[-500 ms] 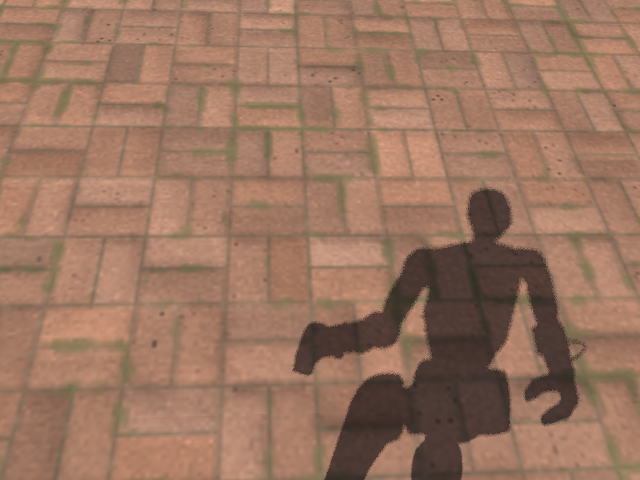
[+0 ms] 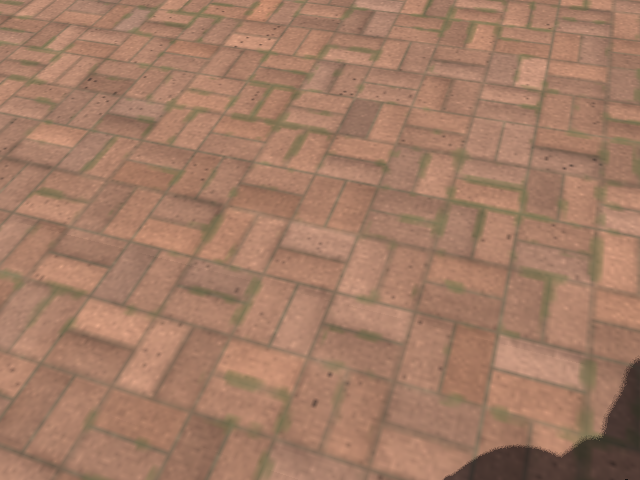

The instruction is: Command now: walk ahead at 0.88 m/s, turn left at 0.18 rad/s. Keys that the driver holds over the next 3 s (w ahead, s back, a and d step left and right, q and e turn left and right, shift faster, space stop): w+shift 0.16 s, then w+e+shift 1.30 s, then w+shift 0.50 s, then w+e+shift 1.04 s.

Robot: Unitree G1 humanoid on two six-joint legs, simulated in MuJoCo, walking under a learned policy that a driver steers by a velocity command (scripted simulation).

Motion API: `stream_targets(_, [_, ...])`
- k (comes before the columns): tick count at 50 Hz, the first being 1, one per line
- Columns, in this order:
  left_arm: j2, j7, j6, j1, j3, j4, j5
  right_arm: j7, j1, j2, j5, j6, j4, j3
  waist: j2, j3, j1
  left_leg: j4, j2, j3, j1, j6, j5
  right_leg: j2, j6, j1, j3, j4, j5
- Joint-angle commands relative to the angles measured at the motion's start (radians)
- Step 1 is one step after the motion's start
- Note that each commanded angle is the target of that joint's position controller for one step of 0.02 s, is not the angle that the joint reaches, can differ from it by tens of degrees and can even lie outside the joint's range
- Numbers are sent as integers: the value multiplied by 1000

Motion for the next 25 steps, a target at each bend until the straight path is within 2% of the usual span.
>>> stream_targets(1, [135,-2,-22,-8,34,-38,-5,13,-190,-61,2,-17,-114,-5,-165,158,-5,-146,51,90,-156,-14,59,-210,-138,23,190,-228,-69])
stream_targets(4, [145,-2,-21,40,36,1,-2,27,-278,-34,11,-21,-141,15,-180,184,20,-302,79,182,-16,18,57,-230,-136,10,127,-265,112])
stream_targets(6, [173,0,-13,47,41,28,-3,19,-253,-39,8,-22,-136,17,-189,180,-9,-374,53,220,81,58,-23,-246,-126,50,74,-211,386])
stream_targets(7, [188,2,-10,53,43,41,-5,7,-209,-52,3,-22,-124,11,-197,144,-37,-396,10,248,177,81,-85,-245,-120,70,37,-118,682])
stream_targets(8, [207,4,-6,65,46,57,-6,-10,-104,-75,3,-24,-96,-1,-205,67,-95,-399,-39,268,334,104,-122,-250,-113,72,5,43,986])
stream_targets(9, [214,9,0,47,45,61,-12,-28,118,-102,2,-31,-27,-19,-181,-41,-208,-440,-58,245,621,123,-94,-224,-96,-31,-19,290,1066])
stream_targets(10, [189,8,-4,8,35,33,-13,-51,324,-174,-17,-38,26,-47,-111,-159,-313,-443,99,69,945,138,-238,-173,-85,-299,-27,616,767])
stream_targets(11, [16,-6,-12,42,-1,-40,-33,-62,386,-287,-37,-48,35,-70,228,-320,-253,-597,431,-463,1176,174,-734,-7,-67,-638,9,992,-146])
stream_targets(12, [117,1,-12,-54,24,-43,-32,-63,368,-237,-21,-50,26,-59,105,-290,-277,-751,459,-656,1034,143,-817,4,-101,-696,141,1102,-117])
stream_targets(13, [126,-2,-8,-121,33,-62,-36,-65,283,-184,-18,-50,53,-45,54,-94,-216,-744,418,-471,882,119,-666,-48,-107,-744,122,1097,-3])
stream_targets(14, [101,-12,-5,-120,22,-52,-30,-62,230,-132,-12,-57,57,-35,14,-10,-172,-764,383,-336,747,117,-473,-92,-98,-703,102,1038,64])
stream_targets(15, [80,-23,10,-107,22,-31,-18,-63,189,-104,-3,-63,63,-27,18,39,-132,-798,328,-220,652,89,-377,-111,-86,-660,94,1002,80])
stream_targets(16, [62,-33,29,-63,19,-13,-5,-66,182,-80,6,-71,71,-19,66,55,-97,-827,311,-146,583,85,-326,-126,-70,-618,89,992,88])
stream_targets(17, [47,-40,47,-66,17,-3,-3,-64,185,-52,13,-81,86,-12,60,82,-84,-856,298,-89,547,77,-282,-135,-62,-613,85,995,93])
stream_targets(19, [25,-51,71,-136,17,-25,-4,-60,204,-42,31,-101,120,-11,38,150,-69,-897,279,37,530,45,-130,-143,-55,-689,73,990,156])
stream_targets(21, [18,-58,77,-234,12,-57,-8,-55,220,-21,30,-112,144,-7,27,197,-71,-923,231,185,514,14,48,-129,-56,-727,36,923,251])
stream_targets(22, [17,-60,78,-261,11,-60,-17,-54,218,-9,26,-114,153,-3,17,200,-71,-926,189,260,521,-3,132,-105,-62,-727,6,882,299])
stream_targets(23, [8,-65,74,-312,4,-89,-16,-56,245,-17,25,-120,163,-2,38,212,-74,-920,206,289,520,1,267,-108,-68,-725,-20,821,342])
stream_targets(25, [14,-75,68,-398,-5,-122,-9,-68,278,-20,28,-119,191,1,-3,231,-78,-919,194,365,574,-12,490,-83,-87,-709,-100,680,378])
Next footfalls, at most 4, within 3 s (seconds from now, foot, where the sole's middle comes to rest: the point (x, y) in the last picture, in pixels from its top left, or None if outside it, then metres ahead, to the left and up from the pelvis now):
0.18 left None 0.29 0.15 -0.78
0.66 right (386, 399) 0.71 -0.01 -0.78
1.08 left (396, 248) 1.16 -0.03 -0.78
1.54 right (560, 230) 1.24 -0.48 -0.78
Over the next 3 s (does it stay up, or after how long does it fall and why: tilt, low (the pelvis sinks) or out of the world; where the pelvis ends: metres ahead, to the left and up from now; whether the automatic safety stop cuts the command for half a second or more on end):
stays up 1.41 -1.65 -0.01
